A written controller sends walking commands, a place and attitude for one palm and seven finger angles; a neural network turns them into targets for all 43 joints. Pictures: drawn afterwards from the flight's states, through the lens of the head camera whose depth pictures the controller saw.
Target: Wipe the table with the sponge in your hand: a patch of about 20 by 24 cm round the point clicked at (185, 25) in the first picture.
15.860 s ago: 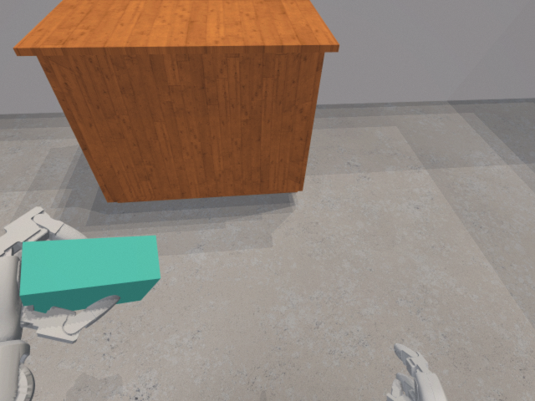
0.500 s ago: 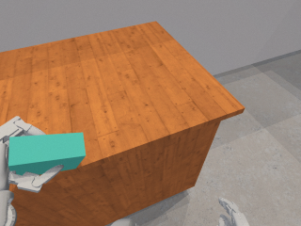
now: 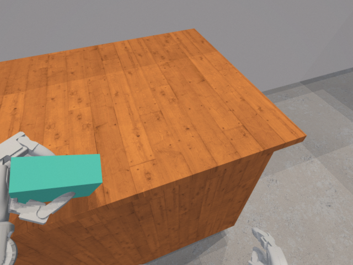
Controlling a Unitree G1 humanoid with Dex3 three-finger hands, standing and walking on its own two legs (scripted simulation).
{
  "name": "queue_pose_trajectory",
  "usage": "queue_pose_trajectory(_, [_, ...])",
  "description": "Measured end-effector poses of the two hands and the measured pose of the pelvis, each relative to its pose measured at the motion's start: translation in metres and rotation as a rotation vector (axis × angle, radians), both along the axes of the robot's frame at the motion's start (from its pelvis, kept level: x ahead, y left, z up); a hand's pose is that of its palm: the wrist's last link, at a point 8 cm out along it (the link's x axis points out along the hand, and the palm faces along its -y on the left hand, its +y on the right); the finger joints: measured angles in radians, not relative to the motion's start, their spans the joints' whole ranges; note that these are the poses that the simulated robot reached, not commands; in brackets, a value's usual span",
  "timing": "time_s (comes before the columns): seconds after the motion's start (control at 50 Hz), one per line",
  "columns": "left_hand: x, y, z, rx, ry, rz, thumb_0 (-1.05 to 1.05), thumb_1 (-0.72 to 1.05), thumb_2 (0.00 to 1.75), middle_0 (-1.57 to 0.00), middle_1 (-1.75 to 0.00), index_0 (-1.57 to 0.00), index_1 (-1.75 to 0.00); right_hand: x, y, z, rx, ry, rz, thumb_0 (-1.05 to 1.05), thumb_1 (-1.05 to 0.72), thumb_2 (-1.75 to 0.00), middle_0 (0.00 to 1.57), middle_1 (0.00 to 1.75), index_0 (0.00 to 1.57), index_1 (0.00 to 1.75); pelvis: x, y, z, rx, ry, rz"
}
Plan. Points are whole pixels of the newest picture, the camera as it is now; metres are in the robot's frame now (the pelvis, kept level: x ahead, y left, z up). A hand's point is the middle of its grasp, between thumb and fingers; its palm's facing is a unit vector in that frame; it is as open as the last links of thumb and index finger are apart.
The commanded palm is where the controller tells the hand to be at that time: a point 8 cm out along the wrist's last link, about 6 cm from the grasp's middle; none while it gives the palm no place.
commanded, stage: come to a stop and stand still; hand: left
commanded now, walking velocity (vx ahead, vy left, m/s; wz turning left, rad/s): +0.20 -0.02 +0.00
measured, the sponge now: (70, 178) +0.22 +0.21 +0.15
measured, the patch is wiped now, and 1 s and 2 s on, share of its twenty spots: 0.00 0.00 0.00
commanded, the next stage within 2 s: none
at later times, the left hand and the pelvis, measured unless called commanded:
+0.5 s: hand (47, 157) +0.25 +0.25 +0.18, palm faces +0.38 -0.83 -0.40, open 9.4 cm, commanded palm +0.19 +0.29 +0.19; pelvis +0.03 +0.01 +0.01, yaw -1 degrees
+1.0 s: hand out of the picture +0.21 +0.32 +0.18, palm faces +0.41 -0.83 -0.39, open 9.4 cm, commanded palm +0.15 +0.34 +0.19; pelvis -0.02 +0.06 +0.01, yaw -3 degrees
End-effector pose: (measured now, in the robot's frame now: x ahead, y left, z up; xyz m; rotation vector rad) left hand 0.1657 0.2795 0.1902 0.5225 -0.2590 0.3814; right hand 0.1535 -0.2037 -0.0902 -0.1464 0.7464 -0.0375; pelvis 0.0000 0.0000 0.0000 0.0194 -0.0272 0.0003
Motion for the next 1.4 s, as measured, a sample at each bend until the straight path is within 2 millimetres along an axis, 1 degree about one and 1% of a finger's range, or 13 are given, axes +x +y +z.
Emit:
queue_pose_trajectory(0.12, [0.018, 0.0, 0.004, -0.04, -0.025, 0.011, 0.0, -0.44, 1.0, -0.81, -1.35, -0.82, -1.34, 0.008, -0.012, 0.01, -0.052, 0.048, 0.023, 0.02, -0.9, -0.9, 0.2, 0.3, 0.2, 0.3, 0.014, -0.002, 0.011, 0.031, 0.009, -0.003])
queue_pose_trajectory(0.24, [0.041, 0.003, 0.004, -0.022, -0.063, -0.04, 0.0, -0.44, 1.0, -0.81, -1.35, -0.82, -1.34, 0.034, -0.025, 0.015, -0.096, -0.015, -0.037, 0.02, -0.9, -0.9, 0.2, 0.3, 0.2, 0.3, 0.026, 0.006, 0.001, 0.011, -0.019, -0.01])
queue_pose_trajectory(0.42, [0.046, 0.005, 0.003, -0.031, 0.0, -0.056, 0.0, -0.44, 1.01, -0.81, -1.35, -0.82, -1.34, 0.055, -0.016, 0.034, -0.083, -0.074, -0.05, 0.02, -0.9, -0.9, 0.2, 0.3, 0.2, 0.3, 0.033, 0.007, 0.008, -0.016, 0.002, -0.012])
queue_pose_trajectory(0.52, [0.039, 0.01, 0.002, -0.049, 0.015, -0.033, 0.0, -0.44, 1.01, -0.81, -1.35, -0.82, -1.34, 0.054, -0.009, 0.034, -0.081, -0.069, -0.036, 0.01, -0.9, -0.9, 0.2, 0.3, 0.2, 0.3, 0.03, 0.01, 0.01, -0.021, 0.007, -0.016])
queue_pose_trajectory(0.62, [0.057, 0.056, 0.037, 0.102, -0.101, 0.036, 0.0, -0.44, 1.01, -0.81, -1.35, -0.82, -1.34, 0.041, -0.003, 0.024, -0.092, -0.022, 0.032, 0.01, -0.9, -0.9, 0.2, 0.3, 0.2, 0.3, 0.01, 0.012, 0.009, -0.022, 0.002, -0.031])
queue_pose_trajectory(0.68, [0.062, 0.06, 0.032, 0.044, -0.094, 0.042, 0.0, -0.44, 1.01, -0.81, -1.35, -0.82, -1.34, 0.029, -0.003, 0.024, -0.052, -0.046, -0.005, 0.02, -0.9, -0.9, 0.2, 0.3, 0.2, 0.3, 0.0, 0.023, 0.008, -0.013, -0.003, -0.061])
queue_pose_trajectory(0.78, [0.04, 0.013, -0.009, -0.041, 0.08, -0.164, 0.0, -0.43, 1.01, -0.81, -1.36, -0.82, -1.35, 0.0, -0.001, 0.028, -0.032, -0.094, -0.098, 0.02, -0.9, -0.9, 0.2, 0.3, 0.2, 0.3, -0.006, 0.041, 0.006, -0.027, -0.016, -0.071])
queue_pose_trajectory(0.82, [0.026, 0.009, -0.017, -0.085, 0.091, -0.209, 0.0, -0.43, 1.01, -0.81, -1.36, -0.82, -1.35, -0.013, 0.002, 0.03, -0.054, -0.083, -0.125, 0.02, -0.9, -0.9, 0.2, 0.3, 0.2, 0.3, -0.008, 0.045, 0.005, -0.031, -0.019, -0.068])
queue_pose_trajectory(0.88, [0.014, 0.023, -0.013, -0.097, 0.037, -0.21, -0.01, -0.43, 1.01, -0.81, -1.36, -0.81, -1.35, -0.03, 0.009, 0.033, -0.101, -0.051, -0.14, 0.02, -0.9, -0.9, 0.2, 0.3, 0.2, 0.3, -0.012, 0.05, 0.005, -0.036, -0.028, -0.074])
queue_pose_trajectory(0.96, [0.01, 0.06, -0.001, -0.046, -0.038, -0.102, -0.01, -0.43, 1.01, -0.81, -1.36, -0.81, -1.35, -0.042, 0.022, 0.031, -0.117, -0.023, -0.118, 0.02, -0.9, -0.9, 0.2, 0.3, 0.19, 0.3, -0.018, 0.06, 0.007, -0.044, -0.035, -0.06])
queue_pose_trajectory(1.06, [0.002, 0.091, 0.006, -0.024, -0.058, 0.003, -0.01, -0.43, 1.01, -0.81, -1.36, -0.81, -1.36, -0.041, 0.044, 0.026, -0.079, -0.037, -0.068, 0.02, -0.9, -0.9, 0.2, 0.3, 0.2, 0.3, -0.024, 0.071, 0.008, -0.051, -0.042, -0.047])
queue_pose_trajectory(1.26, [-0.01, 0.083, -0.018, -0.1, 0.015, -0.065, -0.01, -0.43, 1.01, -0.8, -1.37, -0.81, -1.36, -0.017, 0.076, 0.04, -0.069, -0.102, 0.016, 0.02, -0.9, -0.9, 0.2, 0.3, 0.2, 0.3, -0.028, 0.083, 0.011, -0.053, -0.039, -0.033])
queue_pose_trajectory(1.4, [-0.011, 0.097, -0.007, -0.069, -0.028, -0.03, -0.01, -0.43, 1.01, -0.8, -1.37, -0.81, -1.37, -0.003, 0.083, 0.048, -0.077, -0.126, 0.045, 0.02, -0.9, -0.9, 0.2, 0.3, 0.2, 0.3, -0.027, 0.086, 0.012, -0.057, -0.037, -0.019])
